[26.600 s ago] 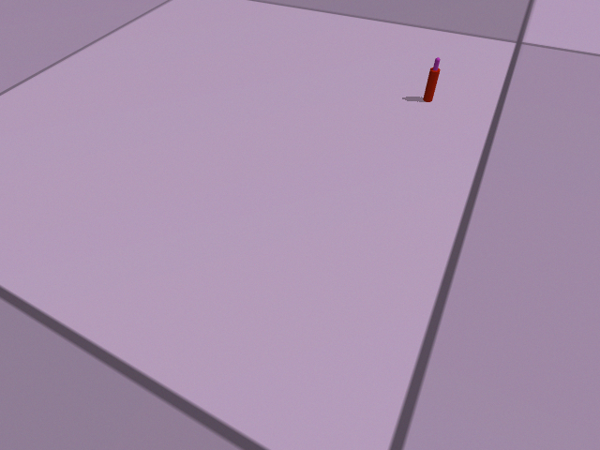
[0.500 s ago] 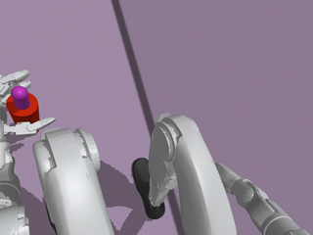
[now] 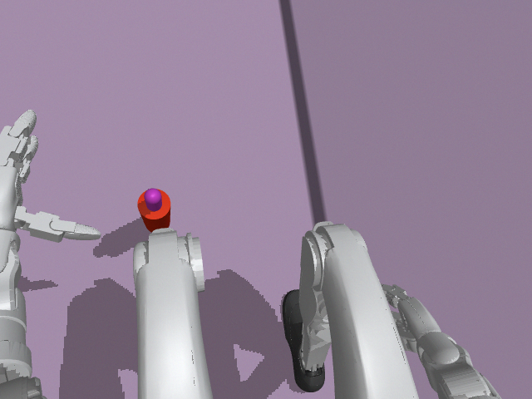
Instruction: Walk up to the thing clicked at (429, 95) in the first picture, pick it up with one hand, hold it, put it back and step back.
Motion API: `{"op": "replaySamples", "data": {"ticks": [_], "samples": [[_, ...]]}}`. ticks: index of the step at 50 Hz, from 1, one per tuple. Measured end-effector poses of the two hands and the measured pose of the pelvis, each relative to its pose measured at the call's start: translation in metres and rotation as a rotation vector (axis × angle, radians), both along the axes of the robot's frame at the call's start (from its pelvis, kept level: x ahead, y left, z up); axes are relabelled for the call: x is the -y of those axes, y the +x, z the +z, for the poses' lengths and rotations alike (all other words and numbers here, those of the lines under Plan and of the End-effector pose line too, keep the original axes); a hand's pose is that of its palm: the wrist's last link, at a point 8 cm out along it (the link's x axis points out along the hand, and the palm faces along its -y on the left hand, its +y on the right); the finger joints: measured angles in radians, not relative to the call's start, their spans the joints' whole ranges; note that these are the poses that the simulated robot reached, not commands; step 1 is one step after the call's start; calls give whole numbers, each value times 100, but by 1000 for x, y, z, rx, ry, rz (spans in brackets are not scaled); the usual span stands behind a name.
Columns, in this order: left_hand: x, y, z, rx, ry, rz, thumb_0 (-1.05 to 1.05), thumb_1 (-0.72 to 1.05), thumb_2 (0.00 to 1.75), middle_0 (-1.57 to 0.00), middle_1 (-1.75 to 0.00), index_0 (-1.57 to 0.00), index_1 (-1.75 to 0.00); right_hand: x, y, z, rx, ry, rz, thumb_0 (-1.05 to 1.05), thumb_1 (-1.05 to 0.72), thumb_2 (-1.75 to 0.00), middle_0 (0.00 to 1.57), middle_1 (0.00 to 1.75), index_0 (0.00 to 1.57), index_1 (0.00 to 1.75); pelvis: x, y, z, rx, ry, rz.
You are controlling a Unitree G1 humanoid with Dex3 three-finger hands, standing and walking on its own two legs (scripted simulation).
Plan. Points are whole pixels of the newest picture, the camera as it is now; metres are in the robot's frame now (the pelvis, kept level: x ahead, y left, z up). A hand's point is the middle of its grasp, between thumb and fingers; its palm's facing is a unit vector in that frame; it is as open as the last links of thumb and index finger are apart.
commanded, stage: home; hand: left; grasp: from the side
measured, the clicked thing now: (155, 210) +0.39 +0.20 -0.22
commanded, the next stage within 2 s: none
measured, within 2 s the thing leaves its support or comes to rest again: rests again in 1.46 s
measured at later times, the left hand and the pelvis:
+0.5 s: hand out of the picture +0.28 +0.30 +0.11, palm faces +0.26 -0.87 -0.42, open 17.0 cm; pelvis +0.04 -0.01 +0.21, yaw +7 degrees
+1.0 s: hand out of the picture +0.24 +0.22 +0.30, palm faces +0.27 -0.91 -0.31, open 17.4 cm; pelvis +0.09 +0.01 +0.36, yaw +10 degrees
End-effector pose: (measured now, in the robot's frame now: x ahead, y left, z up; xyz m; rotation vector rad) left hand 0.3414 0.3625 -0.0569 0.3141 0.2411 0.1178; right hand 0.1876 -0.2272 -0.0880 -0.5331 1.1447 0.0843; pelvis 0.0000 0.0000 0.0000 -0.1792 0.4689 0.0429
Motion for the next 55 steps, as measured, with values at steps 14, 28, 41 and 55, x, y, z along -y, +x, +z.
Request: {"op": "replaySamples", "data": {"ticks": [14,28,41,55], "samples": [[-21,-57,102,-267,119,287,-1,-46,11,-7,-7,-7,-7,13,-4,55,-29,65,-161,1,-90,-90,21,30,20,31,6,8,86,-92,68,34],[34,-96,227,-433,18,386,-1,-46,10,-7,-7,-8,-7,8,55,230,234,62,-185,1,-90,-90,21,30,20,31,9,45,233,-1,108,81],[78,-119,328,-503,-66,382,-1,-50,8,-6,-6,-6,-6,-13,80,339,396,117,-186,1,-90,-90,21,30,20,31,-1,78,325,168,137,120],[107,-146,404,-429,-102,348,-1,-54,5,-6,-5,-6,-5,-32,91,389,537,185,-175,2,-90,-90,21,30,20,31,-7,90,364,296,164,133]]}}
